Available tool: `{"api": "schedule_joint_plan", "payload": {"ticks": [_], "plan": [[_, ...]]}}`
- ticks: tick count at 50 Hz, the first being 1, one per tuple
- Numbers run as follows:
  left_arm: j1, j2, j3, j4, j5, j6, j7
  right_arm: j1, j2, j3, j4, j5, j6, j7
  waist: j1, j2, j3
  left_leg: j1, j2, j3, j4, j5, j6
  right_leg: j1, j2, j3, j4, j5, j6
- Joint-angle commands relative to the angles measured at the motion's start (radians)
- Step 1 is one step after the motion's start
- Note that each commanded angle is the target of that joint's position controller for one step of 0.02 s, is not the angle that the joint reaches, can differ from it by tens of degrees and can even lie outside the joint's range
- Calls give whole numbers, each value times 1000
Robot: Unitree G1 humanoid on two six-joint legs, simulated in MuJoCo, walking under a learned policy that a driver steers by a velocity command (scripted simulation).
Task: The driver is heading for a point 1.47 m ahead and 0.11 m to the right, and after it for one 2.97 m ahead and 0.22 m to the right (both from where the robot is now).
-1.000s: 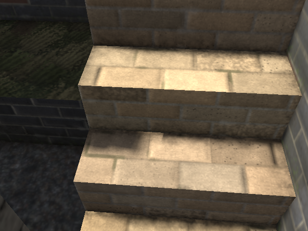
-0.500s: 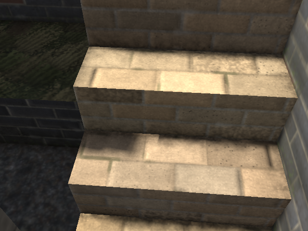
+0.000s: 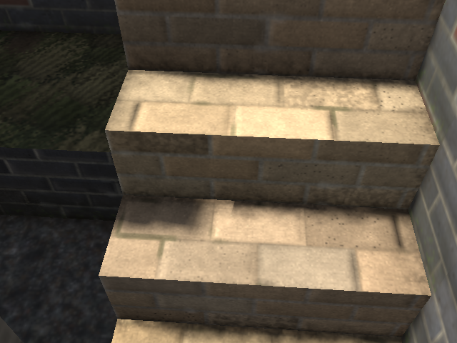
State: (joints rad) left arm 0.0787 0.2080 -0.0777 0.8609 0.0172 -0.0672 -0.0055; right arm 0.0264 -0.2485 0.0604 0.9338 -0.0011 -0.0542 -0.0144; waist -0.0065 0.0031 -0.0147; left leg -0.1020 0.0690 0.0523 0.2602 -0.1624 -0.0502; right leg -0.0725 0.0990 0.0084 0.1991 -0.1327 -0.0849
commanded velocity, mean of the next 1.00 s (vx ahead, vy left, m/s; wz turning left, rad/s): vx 0.50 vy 0.00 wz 0.00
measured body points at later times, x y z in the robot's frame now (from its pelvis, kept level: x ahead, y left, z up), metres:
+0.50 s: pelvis +0.00 +0.00 +0.00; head +0.00 +0.00 +0.45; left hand +0.16 +0.22 -0.12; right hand +0.17 -0.24 -0.11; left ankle -0.02 +0.15 -0.75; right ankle -0.02 -0.06 -0.75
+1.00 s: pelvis +0.00 +0.00 +0.00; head +0.00 +0.00 +0.45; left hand +0.17 +0.22 -0.11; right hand +0.16 -0.25 -0.11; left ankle -0.02 +0.15 -0.75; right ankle -0.02 -0.06 -0.75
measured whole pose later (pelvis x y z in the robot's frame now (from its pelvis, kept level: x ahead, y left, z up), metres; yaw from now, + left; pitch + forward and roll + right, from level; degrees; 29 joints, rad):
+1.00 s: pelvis +0.00 +0.00 +0.00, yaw -1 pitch +0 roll +0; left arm 0.07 0.21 -0.07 0.90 0.02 -0.07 0.00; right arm 0.03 -0.26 0.06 0.96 0.01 -0.06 -0.02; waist -0.01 0.01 -0.02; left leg -0.08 0.07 0.05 0.24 -0.16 -0.05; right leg -0.06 0.10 0.03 0.18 -0.13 -0.08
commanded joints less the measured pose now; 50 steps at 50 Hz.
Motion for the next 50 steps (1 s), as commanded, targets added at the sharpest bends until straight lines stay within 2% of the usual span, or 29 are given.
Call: {"api": "schedule_joint_plan", "payload": {"ticks": [1, 28, 30, 31, 35, 50], "plan": [[-60, 96, 26, -59, 8, -11, -2, -82, -108, -21, -63, 8, -16, -3, 6, -2, -95, 8, 91, -76, -11, 164, 23, 57, -188, 138, -6, 257, 67], [-63, 92, 29, -23, 1, -10, -1, -77, -116, -19, -49, 5, -15, -6, 3, -6, -82, 12, 95, -74, -16, 152, 22, 48, -188, 147, -16, 253, 64], [-69, 99, 31, -24, -2, -19, 6, -79, -117, -20, -48, 6, -16, -6, -3, 1, -73, 33, 93, -79, -24, 159, 28, 22, -187, 150, -21, 219, 64], [-63, 92, 28, -22, 1, -14, 1, -78, -117, -19, -47, 4, -16, -6, 5, -5, -81, 21, 97, -74, -17, 161, 25, 41, -187, 147, -20, 241, 64], [-69, 98, 31, -23, -2, -21, 6, -77, -117, -21, -45, 6, -17, -6, -3, -6, -79, 36, 94, -79, -25, 166, 30, 29, -187, 151, -19, 232, 65], [-73, 94, 31, -21, 0, -16, 6, -76, -116, -21, -33, 8, -14, -6, -4, -6, -82, 32, 92, -77, -29, 164, 28, 44, -186, 153, -17, 249, 67]]}}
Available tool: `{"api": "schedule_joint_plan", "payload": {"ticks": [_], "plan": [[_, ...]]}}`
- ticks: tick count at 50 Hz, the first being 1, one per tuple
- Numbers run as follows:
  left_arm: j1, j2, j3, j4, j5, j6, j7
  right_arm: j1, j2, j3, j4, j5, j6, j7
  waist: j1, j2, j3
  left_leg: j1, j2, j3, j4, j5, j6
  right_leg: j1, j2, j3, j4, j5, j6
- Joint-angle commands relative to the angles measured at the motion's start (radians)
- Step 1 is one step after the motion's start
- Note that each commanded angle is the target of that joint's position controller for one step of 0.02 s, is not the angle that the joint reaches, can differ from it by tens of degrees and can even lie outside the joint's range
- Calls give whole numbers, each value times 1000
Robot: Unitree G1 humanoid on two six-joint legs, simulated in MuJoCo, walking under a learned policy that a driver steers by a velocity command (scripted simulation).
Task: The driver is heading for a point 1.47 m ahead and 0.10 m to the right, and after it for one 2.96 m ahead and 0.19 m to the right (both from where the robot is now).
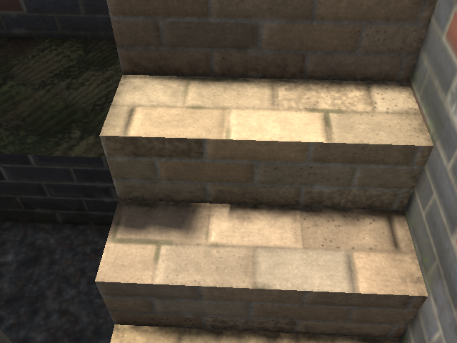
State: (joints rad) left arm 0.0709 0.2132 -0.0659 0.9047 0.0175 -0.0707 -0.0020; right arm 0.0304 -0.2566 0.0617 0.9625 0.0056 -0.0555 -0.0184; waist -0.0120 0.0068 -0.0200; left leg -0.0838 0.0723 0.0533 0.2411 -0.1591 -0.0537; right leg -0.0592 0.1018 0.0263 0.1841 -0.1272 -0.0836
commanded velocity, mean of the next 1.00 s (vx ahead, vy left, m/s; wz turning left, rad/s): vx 0.50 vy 0.00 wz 0.00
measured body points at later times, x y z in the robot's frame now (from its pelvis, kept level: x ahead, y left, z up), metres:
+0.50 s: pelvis +0.00 +0.00 +0.00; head +0.00 +0.00 +0.45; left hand +0.16 +0.22 -0.11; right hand +0.16 -0.25 -0.11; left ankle -0.02 +0.15 -0.75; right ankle -0.02 -0.06 -0.75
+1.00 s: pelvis +0.00 +0.00 +0.00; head +0.00 +0.00 +0.45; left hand +0.17 +0.22 -0.11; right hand +0.16 -0.25 -0.12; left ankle -0.02 +0.15 -0.75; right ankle -0.02 -0.07 -0.75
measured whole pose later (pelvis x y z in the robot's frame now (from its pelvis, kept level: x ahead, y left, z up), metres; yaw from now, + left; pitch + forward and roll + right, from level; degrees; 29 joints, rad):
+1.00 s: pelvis +0.00 +0.00 +0.00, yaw +0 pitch +0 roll +0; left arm 0.08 0.21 -0.06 0.91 0.02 -0.07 0.00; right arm 0.03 -0.25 0.06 0.97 0.01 -0.05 -0.02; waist -0.01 0.01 -0.02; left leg -0.08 0.07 0.05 0.24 -0.16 -0.06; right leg -0.06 0.10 0.04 0.18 -0.13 -0.08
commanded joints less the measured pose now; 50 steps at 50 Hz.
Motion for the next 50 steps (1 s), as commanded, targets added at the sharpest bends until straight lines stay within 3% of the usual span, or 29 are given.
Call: {"api": "schedule_joint_plan", "payload": {"ticks": [1, 50], "plan": [[-65, 90, 19, -64, 0, -13, 3, -81, -108, -22, -62, 1, -13, -2, 1, -11, -76, 14, 88, -78, -10, 161, 31, 30, -189, 136, -2, 244, 66], [-62, 85, 23, -65, -1, -14, 4, -74, -106, -28, -54, 0, -12, -4, -2, -12, -73, 21, 89, -78, -12, 165, 30, 27, -185, 144, -1, 249, 64]]}}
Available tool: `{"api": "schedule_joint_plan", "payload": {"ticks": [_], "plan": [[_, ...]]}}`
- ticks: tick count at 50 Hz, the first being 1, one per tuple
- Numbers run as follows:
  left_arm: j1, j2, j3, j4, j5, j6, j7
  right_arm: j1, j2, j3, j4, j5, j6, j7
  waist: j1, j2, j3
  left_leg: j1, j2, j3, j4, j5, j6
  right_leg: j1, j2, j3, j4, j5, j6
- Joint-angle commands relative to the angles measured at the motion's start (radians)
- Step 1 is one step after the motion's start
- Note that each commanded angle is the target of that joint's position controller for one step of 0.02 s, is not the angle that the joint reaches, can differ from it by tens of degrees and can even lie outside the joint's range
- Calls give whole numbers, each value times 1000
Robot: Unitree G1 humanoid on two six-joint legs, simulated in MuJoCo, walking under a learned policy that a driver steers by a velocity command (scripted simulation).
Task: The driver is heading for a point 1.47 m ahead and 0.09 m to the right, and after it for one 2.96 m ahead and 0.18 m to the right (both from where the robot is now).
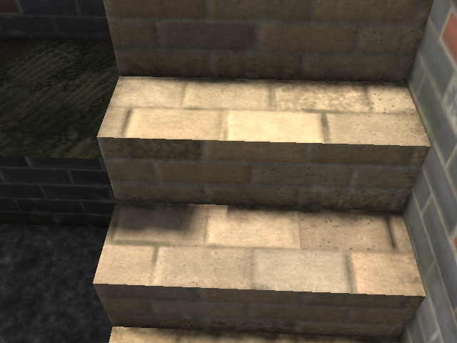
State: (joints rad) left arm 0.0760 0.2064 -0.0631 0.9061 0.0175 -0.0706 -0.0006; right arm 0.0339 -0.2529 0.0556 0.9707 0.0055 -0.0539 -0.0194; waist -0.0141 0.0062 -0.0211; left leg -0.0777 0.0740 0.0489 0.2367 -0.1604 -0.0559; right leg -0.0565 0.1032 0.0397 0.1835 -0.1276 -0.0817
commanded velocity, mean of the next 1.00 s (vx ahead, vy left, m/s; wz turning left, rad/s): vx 0.50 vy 0.00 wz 0.00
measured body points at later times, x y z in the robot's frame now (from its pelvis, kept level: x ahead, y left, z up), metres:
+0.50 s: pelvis +0.00 +0.00 +0.00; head +0.00 +0.00 +0.45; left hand +0.16 +0.22 -0.11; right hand +0.16 -0.25 -0.12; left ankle -0.03 +0.15 -0.75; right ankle -0.02 -0.07 -0.75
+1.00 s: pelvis +0.00 +0.00 +0.00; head +0.00 +0.00 +0.45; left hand +0.16 +0.22 -0.11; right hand +0.15 -0.25 -0.11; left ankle -0.03 +0.15 -0.75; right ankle -0.02 -0.07 -0.75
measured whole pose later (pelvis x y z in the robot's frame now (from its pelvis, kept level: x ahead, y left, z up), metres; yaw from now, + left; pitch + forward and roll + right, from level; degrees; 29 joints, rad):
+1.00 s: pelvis +0.00 +0.00 +0.00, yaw +0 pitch +0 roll +0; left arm 0.08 0.20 -0.06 0.91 0.02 -0.07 0.00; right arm 0.03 -0.25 0.05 0.98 0.01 -0.06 -0.02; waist -0.02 0.01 -0.02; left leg -0.08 0.07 0.04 0.23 -0.16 -0.06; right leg -0.06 0.10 0.05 0.18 -0.12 -0.08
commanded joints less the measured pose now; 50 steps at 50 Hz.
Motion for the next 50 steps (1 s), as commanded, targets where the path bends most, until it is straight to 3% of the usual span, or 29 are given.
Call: {"api": "schedule_joint_plan", "payload": {"ticks": [1, 50], "plan": [[-67, 92, 20, -66, -1, -14, 2, -78, -110, -22, -62, 0, -13, -3, 0, -11, -72, 15, 87, -74, -7, 166, 33, 25, -186, 131, 0, 249, 62], [-63, 88, 18, -64, -1, -18, 2, -75, -107, -27, -53, 1, -18, -4, -2, -11, -71, 22, 89, -75, -11, 170, 33, 17, -184, 135, -6, 238, 60]]}}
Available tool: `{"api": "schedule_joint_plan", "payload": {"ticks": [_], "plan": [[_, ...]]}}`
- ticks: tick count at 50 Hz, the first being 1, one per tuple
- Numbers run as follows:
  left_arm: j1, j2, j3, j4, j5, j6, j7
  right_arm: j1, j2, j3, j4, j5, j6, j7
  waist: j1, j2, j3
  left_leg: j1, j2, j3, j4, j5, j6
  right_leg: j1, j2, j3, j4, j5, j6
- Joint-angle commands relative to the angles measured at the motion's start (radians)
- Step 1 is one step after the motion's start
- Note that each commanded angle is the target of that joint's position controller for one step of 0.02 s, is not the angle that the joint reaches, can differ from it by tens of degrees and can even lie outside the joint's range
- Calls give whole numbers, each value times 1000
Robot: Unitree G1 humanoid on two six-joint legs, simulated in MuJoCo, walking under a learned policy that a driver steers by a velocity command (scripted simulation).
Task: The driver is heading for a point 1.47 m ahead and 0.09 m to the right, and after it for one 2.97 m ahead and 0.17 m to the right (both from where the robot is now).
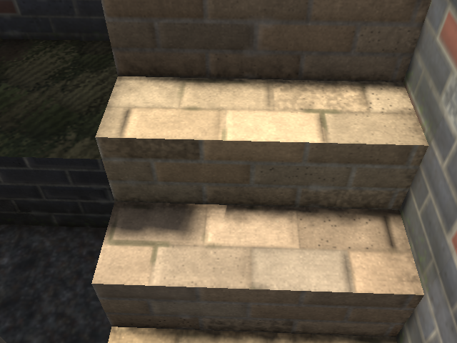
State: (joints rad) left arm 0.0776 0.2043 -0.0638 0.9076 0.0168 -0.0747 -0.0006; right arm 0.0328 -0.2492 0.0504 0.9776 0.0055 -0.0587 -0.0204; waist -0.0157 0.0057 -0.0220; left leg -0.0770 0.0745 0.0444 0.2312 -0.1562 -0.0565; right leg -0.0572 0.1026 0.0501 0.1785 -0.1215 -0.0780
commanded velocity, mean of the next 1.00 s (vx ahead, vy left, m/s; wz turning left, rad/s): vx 0.50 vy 0.00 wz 0.00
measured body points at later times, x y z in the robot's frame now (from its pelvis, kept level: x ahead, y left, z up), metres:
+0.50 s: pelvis +0.00 +0.00 +0.00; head +0.00 +0.00 +0.45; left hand +0.16 +0.22 -0.11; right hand +0.16 -0.25 -0.11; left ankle -0.02 +0.15 -0.75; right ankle -0.02 -0.07 -0.75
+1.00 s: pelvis +0.00 +0.00 +0.00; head +0.00 +0.00 +0.45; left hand +0.16 +0.22 -0.11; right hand +0.16 -0.25 -0.11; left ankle -0.02 +0.15 -0.75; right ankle -0.02 -0.07 -0.75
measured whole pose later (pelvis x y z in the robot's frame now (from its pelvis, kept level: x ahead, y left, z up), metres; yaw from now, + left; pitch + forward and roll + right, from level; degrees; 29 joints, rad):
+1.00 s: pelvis +0.00 +0.00 +0.00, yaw +0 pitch +0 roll +0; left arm 0.08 0.20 -0.06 0.90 0.02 -0.08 0.00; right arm 0.03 -0.25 0.05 0.98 0.00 -0.06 -0.02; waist -0.02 0.01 -0.02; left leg -0.08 0.07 0.04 0.23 -0.16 -0.06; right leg -0.06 0.10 0.06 0.18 -0.12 -0.07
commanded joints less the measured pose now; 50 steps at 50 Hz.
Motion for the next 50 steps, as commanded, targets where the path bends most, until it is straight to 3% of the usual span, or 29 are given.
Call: {"api": "schedule_joint_plan", "payload": {"ticks": [1, 50], "plan": [[-71, 93, 20, -67, -1, -15, 2, -87, -107, -20, -63, -3, -14, -3, 1, -10, -72, 21, 87, -74, -5, 163, 35, 14, -185, 125, -3, 225, 58], [-73, 92, 22, -73, -1, -16, 1, -89, -107, -22, -60, -3, -15, -3, -1, -10, -73, 24, 87, -76, -4, 165, 34, 10, -183, 126, 2, 220, 58]]}}
Next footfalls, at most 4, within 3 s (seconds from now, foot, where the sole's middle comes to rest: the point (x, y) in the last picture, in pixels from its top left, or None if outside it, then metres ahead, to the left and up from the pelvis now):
none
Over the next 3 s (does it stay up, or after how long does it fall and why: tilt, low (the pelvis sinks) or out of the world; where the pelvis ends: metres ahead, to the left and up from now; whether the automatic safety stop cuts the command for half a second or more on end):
stays up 0.00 0.01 0.00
